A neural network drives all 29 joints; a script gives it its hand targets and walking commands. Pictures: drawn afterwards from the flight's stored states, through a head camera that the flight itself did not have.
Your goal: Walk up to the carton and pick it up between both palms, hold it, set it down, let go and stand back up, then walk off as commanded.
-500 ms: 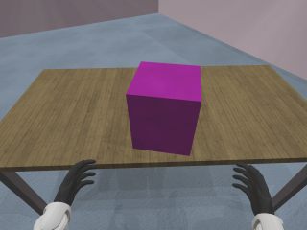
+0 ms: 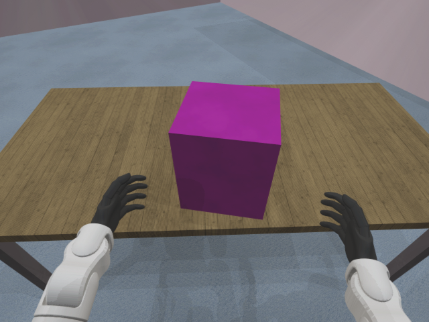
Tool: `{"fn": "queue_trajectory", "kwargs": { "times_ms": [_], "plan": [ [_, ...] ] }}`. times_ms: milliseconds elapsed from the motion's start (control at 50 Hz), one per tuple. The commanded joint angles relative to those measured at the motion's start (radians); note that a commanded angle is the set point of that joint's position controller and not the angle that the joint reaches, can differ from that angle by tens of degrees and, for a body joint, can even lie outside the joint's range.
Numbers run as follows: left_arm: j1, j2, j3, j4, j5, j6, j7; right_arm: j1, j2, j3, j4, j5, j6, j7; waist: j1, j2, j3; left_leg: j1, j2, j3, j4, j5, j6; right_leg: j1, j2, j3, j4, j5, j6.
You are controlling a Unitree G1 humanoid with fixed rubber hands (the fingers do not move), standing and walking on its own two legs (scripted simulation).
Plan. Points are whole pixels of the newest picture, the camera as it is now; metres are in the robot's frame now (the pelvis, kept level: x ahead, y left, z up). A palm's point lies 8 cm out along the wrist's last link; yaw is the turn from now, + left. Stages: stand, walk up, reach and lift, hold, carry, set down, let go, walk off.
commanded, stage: reach and lift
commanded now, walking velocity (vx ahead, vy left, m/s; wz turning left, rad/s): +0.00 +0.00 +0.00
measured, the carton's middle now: (227, 151) +0.51 +0.01 +0.04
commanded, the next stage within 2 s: none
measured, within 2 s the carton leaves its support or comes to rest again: neither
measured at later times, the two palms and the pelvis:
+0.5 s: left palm (108, 170) +0.35 +0.22 +0.13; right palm (346, 198) +0.32 -0.20 +0.11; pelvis +0.00 +0.00 +0.00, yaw +0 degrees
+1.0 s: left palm (115, 126) +0.41 +0.21 +0.19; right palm (342, 153) +0.39 -0.20 +0.15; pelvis +0.00 +0.00 +0.00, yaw +0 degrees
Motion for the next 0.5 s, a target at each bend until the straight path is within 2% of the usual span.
{"fn": "queue_trajectory", "kwargs": {
  "times_ms": [0,20,40,60,80,100,120,140,160,180,200,220,240,260,280,300,320,340,360,380,400,420,440,460,480],
  "plan": [
    [-0.364,0.148,0.201,-0.088,-0.046,-0.002,-0.021,-0.352,-0.110,-0.049,-0.048,0.173,-0.013,-0.032,0.055,0.053,-0.227,0.192,0.046,-0.036,-0.240,0.191,-0.015,0.149,-0.078,0.141,-0.180,0.382,0.065],
    [-0.387,0.161,0.203,-0.047,-0.051,0.002,-0.031,-0.384,-0.111,-0.049,-0.020,0.180,0.001,-0.030,0.050,0.078,-0.206,0.161,0.045,-0.041,-0.245,0.158,-0.014,0.126,-0.092,0.161,-0.186,0.363,0.064],
    [-0.393,0.151,0.204,-0.079,-0.037,0.004,-0.027,-0.405,-0.127,-0.048,-0.007,0.194,0.003,-0.020,0.050,0.084,-0.201,0.195,0.061,-0.048,-0.251,0.187,-0.014,0.121,-0.078,0.142,-0.197,0.321,0.052],
    [-0.380,0.146,0.190,-0.104,-0.046,0.008,-0.027,-0.385,-0.116,-0.045,-0.028,0.204,-0.002,-0.018,0.044,0.083,-0.231,0.223,0.060,-0.044,-0.231,0.241,-0.025,0.129,-0.069,0.129,-0.191,0.357,0.050],
    [-0.408,0.162,0.205,-0.055,-0.054,0.014,-0.036,-0.454,-0.146,-0.069,-0.028,0.188,-0.008,-0.027,0.045,0.052,-0.267,0.176,0.045,-0.050,-0.234,0.230,-0.021,0.143,-0.069,0.135,-0.187,0.373,0.052],
    [-0.509,0.181,0.203,-0.085,-0.070,0.001,-0.032,-0.536,-0.148,-0.076,-0.056,0.193,-0.012,-0.023,0.037,0.046,-0.334,0.173,0.042,-0.042,-0.225,0.206,-0.013,0.153,-0.069,0.132,-0.178,0.363,0.051],
    [-0.498,0.166,0.193,-0.084,-0.068,0.013,-0.024,-0.531,-0.163,-0.093,-0.057,0.181,-0.017,-0.023,0.026,0.055,-0.317,0.185,0.046,-0.046,-0.227,0.222,-0.015,0.151,-0.064,0.131,-0.184,0.370,0.046],
    [-0.527,0.182,0.186,-0.087,-0.076,0.006,-0.018,-0.564,-0.145,-0.076,-0.045,0.193,-0.012,-0.024,0.028,0.078,-0.337,0.166,0.048,-0.044,-0.227,0.231,-0.019,0.151,-0.072,0.134,-0.177,0.369,0.050],
    [-0.544,0.155,0.187,-0.064,-0.074,0.021,-0.016,-0.578,-0.167,-0.113,-0.022,0.179,-0.009,-0.022,0.008,0.049,-0.311,0.192,0.050,-0.051,-0.224,0.234,-0.016,0.130,-0.057,0.123,-0.188,0.342,0.050],
    [-0.535,0.175,0.208,0.000,-0.061,0.040,-0.021,-0.591,-0.160,-0.088,0.008,0.195,-0.013,-0.024,0.028,0.054,-0.312,0.212,0.045,-0.042,-0.226,0.236,-0.011,0.128,-0.071,0.135,-0.191,0.396,0.052],
    [-0.546,0.172,0.207,0.018,-0.062,0.037,-0.029,-0.594,-0.182,-0.098,0.007,0.197,-0.016,-0.024,0.023,0.041,-0.319,0.189,0.042,-0.044,-0.223,0.254,-0.014,0.139,-0.062,0.135,-0.187,0.411,0.050],
    [-0.595,0.189,0.217,0.078,-0.048,0.057,-0.029,-0.616,-0.159,-0.077,0.069,0.203,0.006,-0.026,0.018,0.045,-0.306,0.168,0.029,-0.035,-0.233,0.189,-0.008,0.160,-0.079,0.144,-0.194,0.402,0.064],
    [-0.552,0.168,0.231,0.055,-0.030,0.058,-0.025,-0.603,-0.146,-0.055,0.072,0.216,0.009,-0.026,0.025,0.027,-0.312,0.174,0.032,-0.040,-0.233,0.264,-0.012,0.190,-0.069,0.142,-0.175,0.470,0.063],
    [-0.620,0.195,0.238,0.075,-0.030,0.073,-0.026,-0.706,-0.189,-0.069,0.059,0.220,0.010,-0.033,0.032,0.026,-0.337,0.170,0.029,-0.040,-0.231,0.243,-0.003,0.203,-0.070,0.143,-0.178,0.457,0.068],
    [-0.601,0.198,0.244,0.097,-0.019,0.074,-0.028,-0.634,-0.190,-0.072,0.098,0.223,0.017,-0.036,0.020,0.030,-0.303,0.189,0.034,-0.044,-0.235,0.258,-0.008,0.207,-0.065,0.141,-0.185,0.457,0.065],
    [-0.587,0.193,0.234,0.052,-0.013,0.085,-0.027,-0.637,-0.165,-0.053,0.088,0.239,0.025,-0.041,0.020,0.032,-0.343,0.176,0.025,-0.044,-0.218,0.300,-0.013,0.247,-0.067,0.143,-0.166,0.540,0.063],
    [-0.675,0.198,0.236,0.046,-0.017,0.087,-0.022,-0.727,-0.202,-0.083,0.066,0.238,0.022,-0.039,0.007,0.041,-0.356,0.194,0.030,-0.052,-0.227,0.309,-0.017,0.214,-0.052,0.132,-0.171,0.505,0.063],
    [-0.699,0.193,0.220,0.053,-0.030,0.084,-0.021,-0.768,-0.207,-0.085,0.097,0.242,0.032,-0.035,0.010,0.030,-0.370,0.192,0.035,-0.058,-0.227,0.317,-0.018,0.209,-0.048,0.129,-0.179,0.466,0.051],
    [-0.716,0.191,0.227,0.037,-0.031,0.092,-0.014,-0.767,-0.232,-0.105,0.120,0.240,0.031,-0.028,0.001,0.050,-0.365,0.223,0.037,-0.049,-0.216,0.317,-0.020,0.164,-0.039,0.118,-0.181,0.440,0.055],
    [-0.749,0.193,0.219,0.096,-0.044,0.090,-0.016,-0.816,-0.230,-0.114,0.158,0.230,0.039,-0.026,-0.016,0.039,-0.321,0.191,0.033,-0.042,-0.230,0.257,-0.018,0.134,-0.048,0.121,-0.194,0.392,0.060],
    [-0.811,0.222,0.205,0.163,-0.043,0.096,-0.018,-0.870,-0.216,-0.113,0.205,0.228,0.048,-0.028,-0.016,0.049,-0.307,0.143,0.030,-0.045,-0.240,0.196,-0.012,0.152,-0.059,0.133,-0.201,0.356,0.061],
    [-0.784,0.216,0.208,0.156,-0.035,0.092,-0.024,-0.845,-0.182,-0.056,0.212,0.248,0.058,-0.026,-0.010,0.044,-0.336,0.141,0.029,-0.038,-0.237,0.200,0.000,0.171,-0.071,0.140,-0.192,0.395,0.065],
    [-0.823,0.212,0.206,0.226,-0.028,0.111,-0.024,-0.899,-0.218,-0.126,0.239,0.219,0.062,-0.031,-0.029,0.007,-0.330,0.160,0.031,-0.048,-0.252,0.158,0.008,0.162,-0.066,0.137,-0.203,0.368,0.061],
    [-0.893,0.226,0.200,0.268,-0.030,0.101,-0.017,-0.941,-0.213,-0.142,0.278,0.204,0.058,-0.032,-0.036,0.046,-0.316,0.123,0.029,-0.043,-0.257,0.111,-0.001,0.133,-0.062,0.125,-0.205,0.294,0.061],
    [-0.856,0.220,0.196,0.217,-0.025,0.105,-0.011,-0.913,-0.202,-0.103,0.252,0.230,0.054,-0.026,-0.021,0.026,-0.350,0.155,0.032,-0.047,-0.245,0.185,0.005,0.162,-0.056,0.125,-0.198,0.362,0.056]
  ]
}}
